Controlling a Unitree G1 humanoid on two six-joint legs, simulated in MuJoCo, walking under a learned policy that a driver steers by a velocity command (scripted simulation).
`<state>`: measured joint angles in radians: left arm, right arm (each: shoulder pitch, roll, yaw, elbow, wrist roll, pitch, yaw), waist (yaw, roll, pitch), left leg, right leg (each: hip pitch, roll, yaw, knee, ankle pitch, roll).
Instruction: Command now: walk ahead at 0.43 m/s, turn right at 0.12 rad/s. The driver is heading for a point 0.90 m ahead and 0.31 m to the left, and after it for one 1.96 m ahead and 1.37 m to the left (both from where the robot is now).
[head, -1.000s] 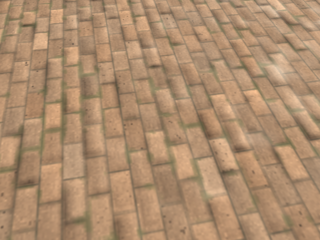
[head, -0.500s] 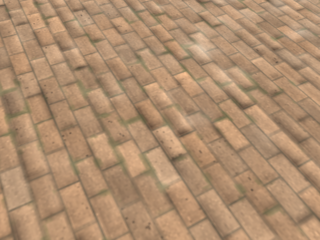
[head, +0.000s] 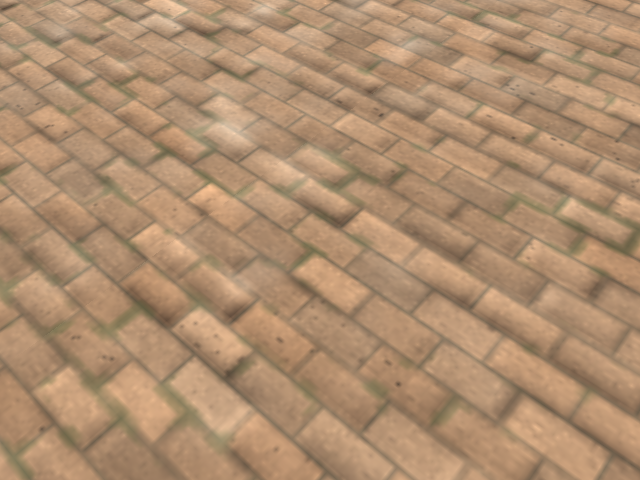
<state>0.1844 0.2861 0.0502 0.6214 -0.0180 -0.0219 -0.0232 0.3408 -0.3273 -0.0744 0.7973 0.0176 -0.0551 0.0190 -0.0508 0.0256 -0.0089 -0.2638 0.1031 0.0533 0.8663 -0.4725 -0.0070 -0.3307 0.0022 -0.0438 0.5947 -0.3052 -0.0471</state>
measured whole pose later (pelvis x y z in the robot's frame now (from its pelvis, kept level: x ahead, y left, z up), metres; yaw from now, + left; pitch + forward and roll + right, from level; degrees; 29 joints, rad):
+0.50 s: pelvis +0.24 +0.01 -0.01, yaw +12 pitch +2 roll +0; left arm 0.31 0.29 0.04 0.75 0.00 -0.05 0.02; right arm 0.08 -0.30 -0.05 0.65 0.00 -0.06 0.05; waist 0.03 0.02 0.08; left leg -0.52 -0.10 0.03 0.58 -0.10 0.12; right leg -0.22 0.03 -0.02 1.17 -0.54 0.04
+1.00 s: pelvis +0.37 -0.02 +0.01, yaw +31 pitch +2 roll +0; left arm 0.19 0.27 0.05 0.65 0.03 -0.02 0.03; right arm 0.15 -0.34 -0.08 0.65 0.02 0.04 -0.02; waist 0.00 0.04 0.03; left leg -0.51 -0.14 -0.14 1.01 -0.49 -0.03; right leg -0.34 0.00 0.04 0.52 -0.22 0.01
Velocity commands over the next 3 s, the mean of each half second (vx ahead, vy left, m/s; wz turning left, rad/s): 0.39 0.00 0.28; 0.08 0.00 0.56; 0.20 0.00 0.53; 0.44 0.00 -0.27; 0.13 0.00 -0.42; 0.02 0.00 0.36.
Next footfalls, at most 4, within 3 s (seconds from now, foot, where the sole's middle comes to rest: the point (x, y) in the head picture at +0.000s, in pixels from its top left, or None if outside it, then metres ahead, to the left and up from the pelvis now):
0.42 left None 0.39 0.10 -0.77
0.90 right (383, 476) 0.50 -0.09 -0.77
1.32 left None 0.31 0.10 -0.77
1.78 right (240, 383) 0.73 0.20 -0.77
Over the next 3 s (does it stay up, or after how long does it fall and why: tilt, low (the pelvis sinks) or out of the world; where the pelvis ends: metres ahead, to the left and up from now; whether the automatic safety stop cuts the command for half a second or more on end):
stays up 0.72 0.38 0.01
